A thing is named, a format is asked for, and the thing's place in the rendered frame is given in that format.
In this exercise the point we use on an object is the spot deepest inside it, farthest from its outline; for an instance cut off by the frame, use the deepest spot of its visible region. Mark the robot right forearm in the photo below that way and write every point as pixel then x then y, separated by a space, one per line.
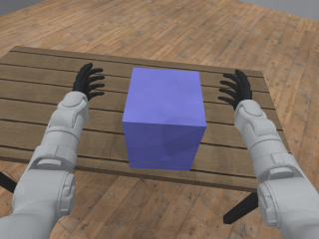
pixel 270 157

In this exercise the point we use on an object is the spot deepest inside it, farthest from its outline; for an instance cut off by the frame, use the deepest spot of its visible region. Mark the table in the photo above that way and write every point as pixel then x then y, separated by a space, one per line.
pixel 34 80

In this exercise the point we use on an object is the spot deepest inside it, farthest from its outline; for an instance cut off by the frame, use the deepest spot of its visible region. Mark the left robot upper arm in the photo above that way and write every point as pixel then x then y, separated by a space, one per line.
pixel 43 197

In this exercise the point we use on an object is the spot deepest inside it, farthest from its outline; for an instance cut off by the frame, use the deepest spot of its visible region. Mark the robot left hand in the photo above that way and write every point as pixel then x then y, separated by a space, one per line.
pixel 83 80

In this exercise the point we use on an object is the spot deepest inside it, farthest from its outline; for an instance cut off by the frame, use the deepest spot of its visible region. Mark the robot right hand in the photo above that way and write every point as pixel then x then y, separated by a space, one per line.
pixel 242 89

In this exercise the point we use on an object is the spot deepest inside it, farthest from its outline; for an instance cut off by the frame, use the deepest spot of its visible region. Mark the robot left forearm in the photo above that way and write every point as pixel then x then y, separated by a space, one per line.
pixel 58 147

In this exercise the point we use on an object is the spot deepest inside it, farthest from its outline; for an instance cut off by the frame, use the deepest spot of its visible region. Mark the carton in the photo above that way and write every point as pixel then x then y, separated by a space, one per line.
pixel 164 119

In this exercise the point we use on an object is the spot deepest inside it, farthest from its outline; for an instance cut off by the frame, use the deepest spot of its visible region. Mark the right robot upper arm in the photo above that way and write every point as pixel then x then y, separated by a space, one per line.
pixel 291 206

